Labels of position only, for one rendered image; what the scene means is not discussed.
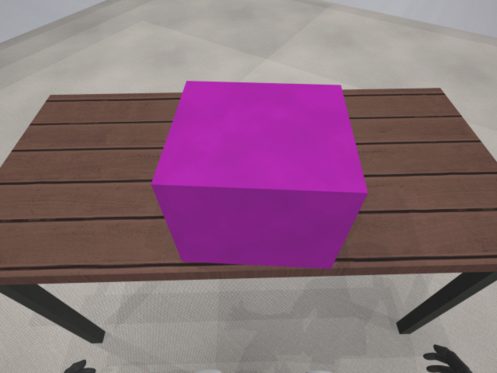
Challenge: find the right robot hand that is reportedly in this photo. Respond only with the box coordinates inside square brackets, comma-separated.
[423, 344, 473, 373]

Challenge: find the carton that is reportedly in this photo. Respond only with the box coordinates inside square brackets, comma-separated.
[151, 81, 368, 269]

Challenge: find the table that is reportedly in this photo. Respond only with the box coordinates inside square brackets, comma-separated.
[0, 88, 497, 343]

